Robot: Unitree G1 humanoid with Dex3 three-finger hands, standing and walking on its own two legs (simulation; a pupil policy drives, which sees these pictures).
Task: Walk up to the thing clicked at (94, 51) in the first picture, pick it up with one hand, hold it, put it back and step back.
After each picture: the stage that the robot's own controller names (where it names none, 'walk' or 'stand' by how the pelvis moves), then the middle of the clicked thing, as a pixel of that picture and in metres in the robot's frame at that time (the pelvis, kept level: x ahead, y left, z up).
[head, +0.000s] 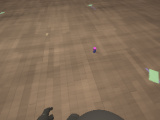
stand; (94, 50) +1.43 -0.03 -0.72
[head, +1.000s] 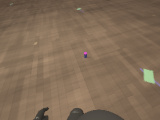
walk; (85, 55) +1.26 +0.23 -0.71
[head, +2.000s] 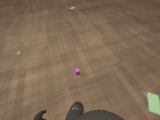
walk; (77, 71) +0.77 +0.29 -0.71
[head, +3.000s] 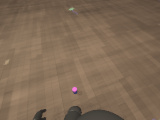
walk; (74, 90) +0.44 +0.23 -0.69
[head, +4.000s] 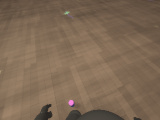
stand; (71, 103) +0.28 +0.24 -0.71
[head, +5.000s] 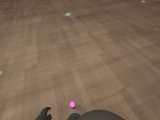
stand; (72, 105) +0.28 +0.22 -0.72
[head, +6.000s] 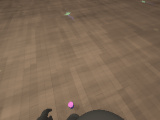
stand; (71, 105) +0.28 +0.23 -0.73
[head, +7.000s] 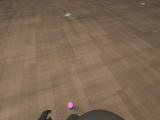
stand; (70, 106) +0.28 +0.23 -0.73
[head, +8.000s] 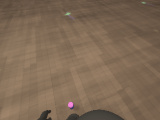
stand; (71, 105) +0.27 +0.23 -0.73
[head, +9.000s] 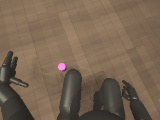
go down; (62, 67) +0.34 +0.28 -0.36
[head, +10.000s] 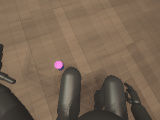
go down; (59, 65) +0.34 +0.30 -0.30
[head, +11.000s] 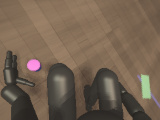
close in; (35, 66) +0.30 +0.33 -0.22
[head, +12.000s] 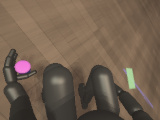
close; (23, 68) +0.30 +0.33 -0.20
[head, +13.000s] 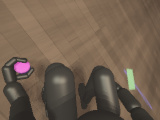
lift; (23, 68) +0.29 +0.33 -0.20
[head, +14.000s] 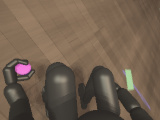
lift; (24, 69) +0.28 +0.33 -0.20
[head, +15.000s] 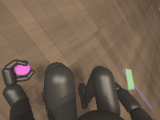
lift; (24, 70) +0.28 +0.33 -0.20
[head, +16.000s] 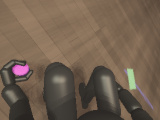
lift; (22, 70) +0.27 +0.34 -0.20
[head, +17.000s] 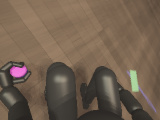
lift; (21, 72) +0.25 +0.35 -0.20
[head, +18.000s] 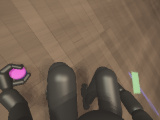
lift; (20, 74) +0.24 +0.36 -0.20
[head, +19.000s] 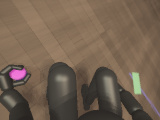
lift; (20, 75) +0.24 +0.36 -0.20
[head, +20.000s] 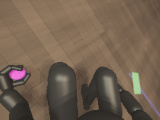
lift; (20, 75) +0.24 +0.36 -0.20
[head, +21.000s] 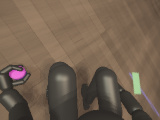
lift; (20, 74) +0.24 +0.36 -0.21
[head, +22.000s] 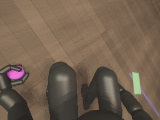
lift; (19, 74) +0.24 +0.37 -0.20
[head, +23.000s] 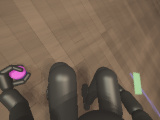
lift; (20, 74) +0.24 +0.36 -0.20
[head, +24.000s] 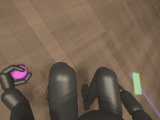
lift; (21, 74) +0.24 +0.36 -0.20
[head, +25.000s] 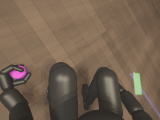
lift; (21, 74) +0.24 +0.36 -0.20
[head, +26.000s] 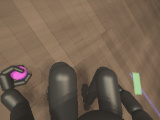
lift; (21, 75) +0.24 +0.36 -0.20
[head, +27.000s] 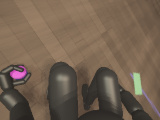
lift; (21, 74) +0.24 +0.36 -0.20
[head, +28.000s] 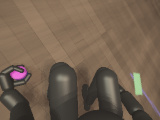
lift; (21, 75) +0.24 +0.36 -0.20
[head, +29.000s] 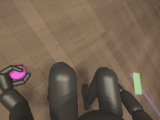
lift; (20, 75) +0.24 +0.36 -0.20
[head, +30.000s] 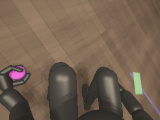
lift; (20, 75) +0.24 +0.36 -0.20
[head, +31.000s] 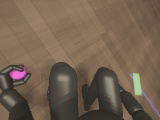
lift; (20, 75) +0.24 +0.36 -0.20
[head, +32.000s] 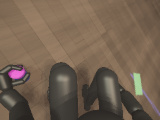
lift; (20, 74) +0.24 +0.37 -0.20
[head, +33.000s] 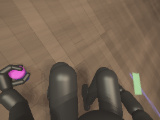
lift; (20, 75) +0.24 +0.36 -0.20
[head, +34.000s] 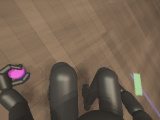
lift; (20, 74) +0.23 +0.37 -0.20
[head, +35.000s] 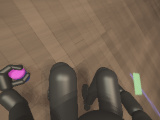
lift; (20, 75) +0.24 +0.36 -0.20
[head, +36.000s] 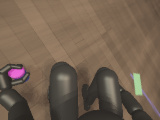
lift; (20, 74) +0.24 +0.37 -0.20
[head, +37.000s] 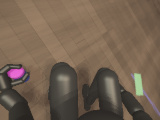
lift; (20, 74) +0.23 +0.37 -0.20
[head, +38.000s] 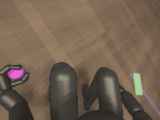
lift; (19, 75) +0.24 +0.37 -0.20
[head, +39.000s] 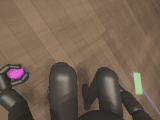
lift; (19, 75) +0.24 +0.37 -0.20
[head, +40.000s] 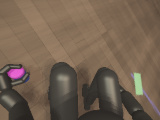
lift; (20, 75) +0.23 +0.37 -0.20
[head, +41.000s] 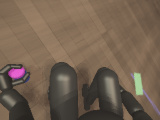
lift; (20, 75) +0.24 +0.37 -0.20
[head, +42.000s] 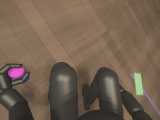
lift; (20, 74) +0.24 +0.37 -0.20
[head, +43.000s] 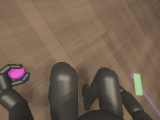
lift; (20, 75) +0.23 +0.37 -0.20
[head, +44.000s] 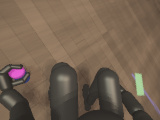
lift; (20, 75) +0.23 +0.37 -0.20
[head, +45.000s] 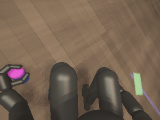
lift; (19, 75) +0.23 +0.37 -0.20
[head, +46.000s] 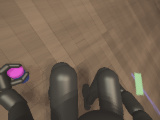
lift; (19, 74) +0.23 +0.37 -0.20
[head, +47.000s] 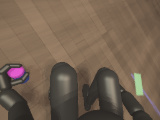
lift; (19, 75) +0.23 +0.37 -0.20
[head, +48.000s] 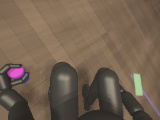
lift; (19, 75) +0.23 +0.37 -0.20
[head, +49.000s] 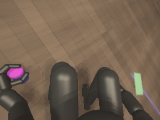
lift; (19, 75) +0.23 +0.37 -0.20
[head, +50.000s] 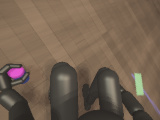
lift; (19, 75) +0.23 +0.37 -0.20
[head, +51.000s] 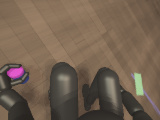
lift; (19, 75) +0.23 +0.37 -0.20
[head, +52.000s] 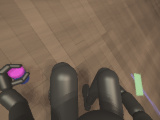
lift; (20, 75) +0.23 +0.37 -0.20
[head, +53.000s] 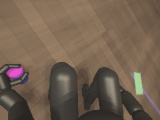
lift; (18, 75) +0.23 +0.37 -0.20
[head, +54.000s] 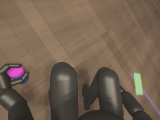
lift; (19, 75) +0.23 +0.37 -0.20
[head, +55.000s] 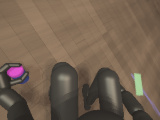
lift; (19, 74) +0.23 +0.37 -0.20
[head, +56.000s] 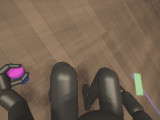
lift; (19, 75) +0.23 +0.37 -0.20
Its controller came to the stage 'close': yes
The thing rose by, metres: 0.01
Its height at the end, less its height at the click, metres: +0.01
